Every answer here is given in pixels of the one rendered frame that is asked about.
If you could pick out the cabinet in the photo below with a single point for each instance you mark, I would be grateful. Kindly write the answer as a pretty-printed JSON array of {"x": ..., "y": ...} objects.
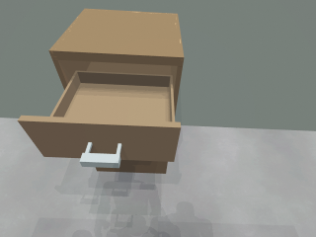
[{"x": 119, "y": 41}]

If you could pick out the drawer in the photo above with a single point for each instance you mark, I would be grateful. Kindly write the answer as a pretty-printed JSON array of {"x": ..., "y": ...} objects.
[{"x": 110, "y": 108}]

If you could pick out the handle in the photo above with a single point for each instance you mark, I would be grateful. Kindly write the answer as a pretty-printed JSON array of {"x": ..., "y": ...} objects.
[{"x": 100, "y": 160}]

